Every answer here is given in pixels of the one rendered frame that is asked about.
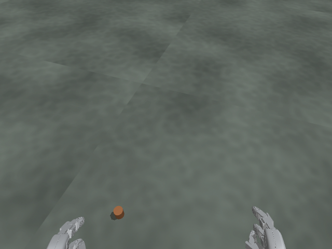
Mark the tin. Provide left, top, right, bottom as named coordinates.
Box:
left=114, top=206, right=124, bottom=219

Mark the right robot hand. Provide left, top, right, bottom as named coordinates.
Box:
left=245, top=206, right=286, bottom=249

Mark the left robot hand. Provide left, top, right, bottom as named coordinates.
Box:
left=46, top=217, right=86, bottom=249

